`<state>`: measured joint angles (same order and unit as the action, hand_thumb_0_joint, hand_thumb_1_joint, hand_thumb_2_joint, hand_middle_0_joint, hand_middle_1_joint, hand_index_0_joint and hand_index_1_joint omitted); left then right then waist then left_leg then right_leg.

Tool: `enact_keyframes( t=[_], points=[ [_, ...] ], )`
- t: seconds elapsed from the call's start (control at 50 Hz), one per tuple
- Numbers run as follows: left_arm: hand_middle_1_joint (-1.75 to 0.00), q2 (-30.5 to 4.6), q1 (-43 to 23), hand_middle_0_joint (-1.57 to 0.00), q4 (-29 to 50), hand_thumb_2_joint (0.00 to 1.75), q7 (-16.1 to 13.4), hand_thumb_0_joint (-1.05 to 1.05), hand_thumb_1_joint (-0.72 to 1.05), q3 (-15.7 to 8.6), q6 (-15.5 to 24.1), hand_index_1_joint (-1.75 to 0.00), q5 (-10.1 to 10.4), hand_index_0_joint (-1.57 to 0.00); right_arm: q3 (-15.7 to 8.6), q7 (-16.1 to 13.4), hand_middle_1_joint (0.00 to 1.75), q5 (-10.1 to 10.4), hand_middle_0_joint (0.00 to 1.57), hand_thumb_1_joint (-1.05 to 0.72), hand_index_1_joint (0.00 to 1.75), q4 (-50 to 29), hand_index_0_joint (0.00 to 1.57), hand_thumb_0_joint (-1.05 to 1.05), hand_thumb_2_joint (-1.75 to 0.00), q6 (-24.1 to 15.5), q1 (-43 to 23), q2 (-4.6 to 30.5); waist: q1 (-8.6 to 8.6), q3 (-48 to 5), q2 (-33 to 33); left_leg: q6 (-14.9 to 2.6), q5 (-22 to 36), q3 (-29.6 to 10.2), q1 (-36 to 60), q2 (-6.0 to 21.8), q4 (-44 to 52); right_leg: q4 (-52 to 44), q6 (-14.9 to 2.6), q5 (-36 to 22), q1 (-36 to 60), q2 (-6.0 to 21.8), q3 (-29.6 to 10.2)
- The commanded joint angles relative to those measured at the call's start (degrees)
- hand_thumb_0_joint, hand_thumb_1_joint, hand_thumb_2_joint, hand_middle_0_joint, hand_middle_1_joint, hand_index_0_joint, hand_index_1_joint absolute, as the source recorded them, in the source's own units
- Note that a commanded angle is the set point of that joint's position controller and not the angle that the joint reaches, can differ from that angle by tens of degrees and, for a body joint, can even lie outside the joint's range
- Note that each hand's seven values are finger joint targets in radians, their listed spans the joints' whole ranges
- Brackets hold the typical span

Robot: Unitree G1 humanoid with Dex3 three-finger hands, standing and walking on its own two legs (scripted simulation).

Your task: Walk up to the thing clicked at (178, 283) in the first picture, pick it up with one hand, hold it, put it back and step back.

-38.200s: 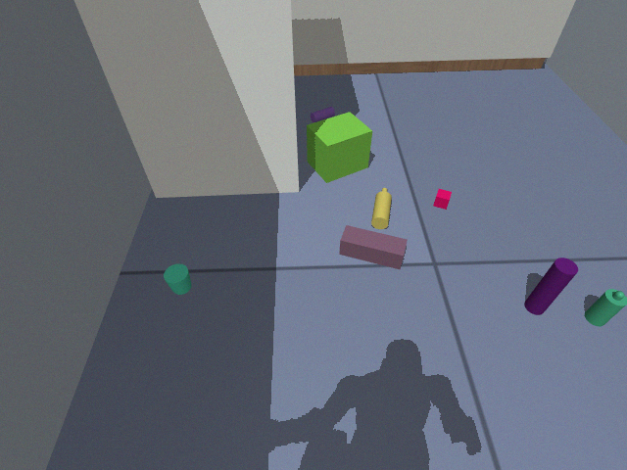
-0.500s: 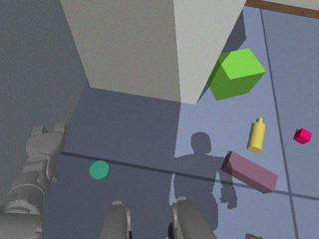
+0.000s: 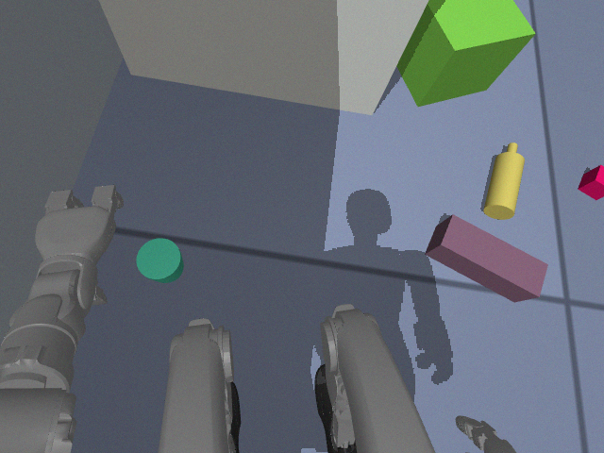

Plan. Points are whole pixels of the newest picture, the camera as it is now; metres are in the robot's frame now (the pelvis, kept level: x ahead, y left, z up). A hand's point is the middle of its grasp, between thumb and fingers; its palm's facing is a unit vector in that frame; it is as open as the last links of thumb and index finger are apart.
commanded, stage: go down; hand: left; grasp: from above
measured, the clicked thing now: (163, 263) +0.46 +0.24 -0.44
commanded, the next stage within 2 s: withdraw in 0.12 s
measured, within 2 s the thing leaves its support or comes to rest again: neither
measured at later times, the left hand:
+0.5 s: hand (81, 244) +0.42 +0.28 -0.13, palm faces -0.43 -0.04 -0.90, open 14.4 cm
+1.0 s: hand (68, 225) +0.44 +0.29 -0.11, palm faces -0.44 -0.04 -0.90, open 14.4 cm
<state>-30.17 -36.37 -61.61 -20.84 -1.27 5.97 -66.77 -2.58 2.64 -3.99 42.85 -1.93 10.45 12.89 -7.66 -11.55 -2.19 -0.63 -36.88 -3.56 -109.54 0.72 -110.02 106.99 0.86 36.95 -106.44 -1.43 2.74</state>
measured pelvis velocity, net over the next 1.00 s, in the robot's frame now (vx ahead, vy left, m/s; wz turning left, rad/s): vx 0.00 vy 0.00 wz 0.00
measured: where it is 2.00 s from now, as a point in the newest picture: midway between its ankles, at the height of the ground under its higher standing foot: (282, 442)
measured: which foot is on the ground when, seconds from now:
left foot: down 0.00-1.00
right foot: down 0.00-1.00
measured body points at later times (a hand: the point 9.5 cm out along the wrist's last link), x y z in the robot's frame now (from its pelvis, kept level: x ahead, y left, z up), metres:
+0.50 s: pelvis +0.01 +0.00 +0.01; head +0.20 +0.04 +0.41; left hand +0.44 +0.28 -0.08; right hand +0.10 -0.28 -0.11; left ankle +0.08 +0.11 -0.45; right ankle +0.08 -0.13 -0.45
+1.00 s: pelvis +0.00 +0.00 +0.01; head +0.19 +0.04 +0.41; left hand +0.46 +0.29 -0.06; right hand +0.08 -0.28 -0.11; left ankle +0.08 +0.11 -0.45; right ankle +0.08 -0.13 -0.45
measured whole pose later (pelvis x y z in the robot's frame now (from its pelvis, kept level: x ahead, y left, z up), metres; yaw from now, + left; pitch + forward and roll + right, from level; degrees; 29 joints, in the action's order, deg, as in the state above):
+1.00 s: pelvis +0.00 +0.00 +0.01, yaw +0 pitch +35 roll -6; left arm -35.8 -44.0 -65.9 -12.3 0.5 4.9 -64.0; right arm -0.7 3.3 -2.0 40.2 -1.0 12.1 14.3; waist -8.8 -11.6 -1.8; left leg -0.3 -37.2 -4.3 -107.2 0.9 -109.0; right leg 105.6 0.5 37.0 -104.0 -1.7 3.4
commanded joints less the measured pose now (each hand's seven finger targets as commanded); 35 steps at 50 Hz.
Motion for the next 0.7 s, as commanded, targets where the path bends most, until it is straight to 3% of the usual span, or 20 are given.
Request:
enact_keyframes(
  t=[0.0, 0.02, 0.04, 0.06, 0.08, 0.1, 0.12, 0.14, 0.18, 0.24, 0.3, 0.36, 0.4, 0.42, 0.44, 0.5, 0.56, 0.58, 0.64, 0.68],
  points=[
    [-1.03, -14.89, -20.78, -0.06, 5.32, 1.04, -1.52, 0.0, -0.61, -1.4, -0.65, -1.04, 0.47, -0.05, -3.18, -1.63, 0.3, 0.85, 0.2, -0.91, 0.3, -2.67, 0.2, 0.0, -0.9, -1.12, 8.87, 12.42, -1.98, -29.82, -4.91, -1.35, -0.55, -0.06, 25.41, -1.08, 14.54, -15.65, -2.59, -3.28, 12.71, -0.71, 1.23],
    [-0.95, -13.87, -20.32, -0.14, 2.04, 0.96, -1.55, 0.0, -0.53, -0.58, -0.55, -0.96, 0.73, -0.12, -2.65, -1.59, 0.3, 0.76, 0.2, -0.89, 0.3, -2.08, 0.2, 0.0, -0.9, -1.41, 8.65, 12.12, -2.54, -26.36, -3.81, -1.59, -1.19, 0.34, 22.2, -1.11, 13.48, -15.52, -2.52, -2.57, 12.11, -0.87, 1.23],
    [-1.0, -14.03, -20.19, -0.06, 0.65, 0.88, -1.65, 0.0, -0.61, -1.12, -0.54, -1.01, 1.5, -0.04, -2.61, -1.53, 0.3, 0.81, 0.2, -0.92, 0.3, -1.93, 0.2, 0.0, -0.9, -1.75, 8.86, 12.67, -2.33, -25.97, -2.49, -1.72, -1.73, -0.1, 21.22, -1.2, 13.25, -14.9, -2.61, -1.84, 11.33, -0.71, 1.35],
    [-0.92, -14.28, -20.25, -0.14, 0.0, 0.8, -1.61, 0.0, -0.53, -1.09, -0.54, -0.93, 1.63, -0.12, -2.56, -1.37, 0.3, 0.67, 0.2, -0.89, 0.3, -1.77, 0.2, 0.0, -0.9, -1.99, 9.07, 12.7, -1.83, -26.62, -2.99, -1.59, -0.63, 0.21, 21.6, -1.15, 12.66, -14.55, -2.7, -2.7, 11.55, -0.73, 1.27],
    [-1.0, -14.84, -21.08, -0.06, 0.6, 0.85, -1.61, 0.0, -0.61, -1.53, -0.4, -1.01, 2.31, -0.04, -2.62, -1.26, 0.3, 0.74, 0.2, -0.92, 0.3, -2.1, 0.2, 0.0, -0.9, -2.26, 8.96, 13.06, -1.4, -27.78, -3.75, -1.54, -0.45, 0.23, 21.7, -1.24, 12.44, -13.86, -2.78, -2.6, 11.4, -0.63, 1.21],
    [-0.92, -14.8, -21.14, -0.14, 2.1, 0.77, -1.53, 0.0, -0.53, -1.59, -0.31, -0.93, 2.44, -0.12, -2.6, -1.12, 0.3, 0.66, 0.2, -0.89, 0.3, -1.94, 0.2, 0.0, -0.9, -2.48, 9.34, 13.2, -0.67, -30.26, -5.27, -1.16, 1.66, -0.07, 24.65, -1.19, 12.69, -13.05, -2.99, -4.43, 12.09, -0.64, 1.45],
    [-1.0, -12.74, -18.49, -0.06, 0.77, 0.84, -1.13, 0.0, -0.61, -0.53, -0.47, -1.01, 2.48, -0.04, -2.5, -0.82, 0.3, 0.53, 0.2, -0.92, 0.3, -2.04, 0.2, 0.0, -0.9, -2.71, 9.47, 13.17, -0.35, -31.42, -7.14, -0.87, 4.23, 0.34, 25.95, -1.39, 12.38, -12.35, -3.05, -6.78, 12.54, -0.56, 1.46],
    [-0.92, -12.23, -18.4, -0.14, 2.63, 0.76, -0.78, 0.0, -0.53, -0.19, -0.34, -0.93, 2.66, -0.12, -2.56, -0.63, 0.3, 0.58, 0.2, -0.89, 0.3, -2.09, 0.2, 0.0, -0.9, -2.84, 9.85, 13.25, 0.06, -33.66, -8.14, -0.64, 7.4, 0.46, 27.86, -1.41, 12.12, -11.86, -3.16, -9.57, 13.69, -0.73, 1.49],
    [-1.06, -15.12, -16.62, -0.04, 5.65, 0.92, -0.22, 0.0, -0.61, -2.02, -0.41, -1.06, 2.85, -0.04, -2.95, -0.32, 0.3, 0.84, 0.2, -0.92, 0.3, -2.75, 0.2, 0.0, -0.91, -2.44, 10.45, 13.59, 1.34, -37.31, -9.33, -0.47, 11.32, 0.66, 30.27, -1.49, 12.35, -11.81, -3.13, -12.63, 16.32, -0.82, 1.39],
    [-1.01, -17.1, -14.55, -0.06, 13.48, 1.06, 0.7, 0.0, -0.61, -3.41, -0.74, -1.04, 2.97, -0.04, -3.88, -0.3, 0.3, 1.3, 0.2, -0.92, 0.3, -4.55, 0.2, 0.0, -0.91, -1.39, 10.85, 13.64, 2.42, -40.67, -10.64, -0.15, 12.82, 0.56, 33.72, -1.46, 14.15, -12.66, -3.18, -13.63, 18.67, -0.69, 1.19],
    [-1.01, -16.51, -16.4, -0.06, 14.86, 1.05, 1.02, 0.0, -0.61, -2.89, -1.54, -1.03, 2.0, -0.04, -3.78, -0.63, 0.3, 1.59, 0.2, -0.92, 0.3, -4.72, 0.2, 0.0, -0.91, -0.33, 10.46, 13.24, 0.72, -36.55, -10.35, -0.06, 10.95, -0.43, 34.22, -0.94, 15.55, -13.58, -3.11, -12.05, 16.74, -0.64, 1.32],
    [-1.01, -13.08, -19.52, -0.06, 6.93, 1.05, 0.79, 0.0, -0.61, -0.83, -2.23, -1.03, 1.76, -0.04, -3.08, -0.71, 0.3, 1.58, 0.2, -0.92, 0.3, -3.06, 0.2, 0.0, -0.91, -0.2, 10.44, 12.73, -1.98, -29.07, -6.36, -0.84, 9.51, -0.38, 29.22, -0.58, 13.55, -14.07, -2.65, -11.27, 13.82, -0.86, 1.54],
    [-1.01, -12.41, -19.31, -0.06, 2.82, 1.04, 0.48, 0.0, -0.61, -0.6, -2.36, -1.02, 2.11, -0.05, -2.81, -0.58, 0.3, 1.38, 0.2, -0.92, 0.3, -2.42, 0.2, 0.0, -0.91, -0.75, 10.26, 13.07, -2.02, -26.9, -4.84, -1.05, 8.56, -0.37, 26.08, -0.71, 12.43, -13.05, -2.72, -10.57, 12.62, -0.74, 1.59],
    [-0.93, -11.08, -18.27, -0.14, -0.19, 0.96, 0.61, 0.0, -0.53, 0.36, -2.3, -0.94, 1.88, -0.13, -2.62, -0.38, 0.3, 1.21, 0.2, -0.89, 0.3, -2.09, 0.2, 0.0, -0.9, -1.01, 10.16, 13.13, -2.08, -25.39, -4.62, -1.01, 9.21, -0.4, 25.2, -0.76, 11.84, -12.2, -2.84, -10.76, 11.55, -0.86, 1.7],
    [-1.01, -10.27, -19.38, -0.06, -1.11, 0.91, 0.79, 0.0, -0.61, 1.18, -1.99, -1.02, 2.1, -0.05, -2.58, -0.13, 0.3, 1.12, 0.2, -0.92, 0.3, -1.98, 0.2, 0.0, -0.9, -1.28, 10.03, 13.14, -2.15, -25.1, -4.79, -1.15, 9.5, 0.17, 24.02, -0.96, 11.01, -12.01, -2.88, -11.2, 11.42, -1.07, 1.65],
    [-1.05, -12.83, -20.17, -0.04, -0.03, 0.91, 1.05, 0.0, -0.61, 0.1, -1.1, -1.05, 1.34, -0.04, -3.09, 0.45, 0.3, 1.08, 0.2, -0.92, 0.3, -2.23, 0.2, 0.0, -0.9, -1.61, 9.89, 13.69, -0.48, -29.31, -7.72, -0.87, 11.85, 0.88, 25.48, -1.3, 10.58, -10.94, -3.11, -13.16, 13.5, -1.27, 1.4],
    [-1.04, -17.16, -18.66, -0.05, 8.46, 0.93, 1.25, 0.0, -0.61, -3.22, -0.25, -1.05, 0.99, -0.04, -3.93, 0.83, 0.3, 1.21, 0.2, -0.92, 0.3, -3.82, 0.2, 0.0, -0.91, -1.05, 10.36, 14.48, 1.94, -39.46, -12.45, -0.08, 17.13, 0.45, 33.53, -1.2, 11.64, -9.58, -3.31, -15.76, 16.07, -1.13, 1.6],
    [-1.05, -17.32, -17.52, -0.06, 12.07, 0.95, 1.43, 0.0, -0.61, -3.11, -0.31, -1.05, 1.06, -0.05, -4.18, 0.85, 0.3, 1.24, 0.2, -0.93, 0.3, -4.59, 0.2, 0.0, -0.91, -0.74, 10.18, 14.24, 2.62, -42.18, -13.27, -0.05, 18.41, 0.65, 35.91, -1.18, 11.95, -9.97, -3.29, -16.55, 17.31, -1.21, 1.43],
    [-1.05, -19.56, -16.5, -0.06, 17.24, 1.03, 1.88, 0.0, -0.61, -4.88, -1.28, -1.06, 1.81, -0.05, -4.64, 0.46, 0.3, 1.58, 0.2, -0.93, 0.3, -6.12, 0.2, 0.0, -0.91, 0.27, 10.06, 14.44, 1.78, -41.26, -12.97, 0.19, 15.01, -0.37, 36.82, -0.83, 14.76, -11.28, -3.1, -14.71, 17.74, -0.76, 1.46],
    [-0.99, -21.73, -19.7, -0.06, 20.88, 1.06, 2.07, 0.0, -0.61, -6.25, -2.06, -1.02, 2.33, -0.04, -4.77, -0.22, 0.3, 1.82, 0.2, -0.92, 0.3, -6.59, 0.2, 0.0, -0.91, 0.88, 10.14, 14.24, 1.42, -41.71, -11.91, -0.21, 12.05, -0.47, 37.52, -0.68, 15.83, -13.24, -2.86, -12.85, 18.31, -0.7, 1.11]
  ],
)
